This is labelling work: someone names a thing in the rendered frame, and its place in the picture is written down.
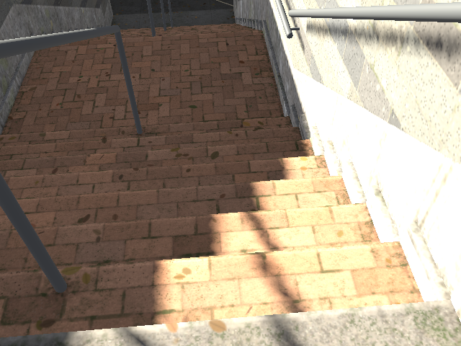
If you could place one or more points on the stairs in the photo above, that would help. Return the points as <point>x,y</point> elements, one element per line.
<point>186,222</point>
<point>182,30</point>

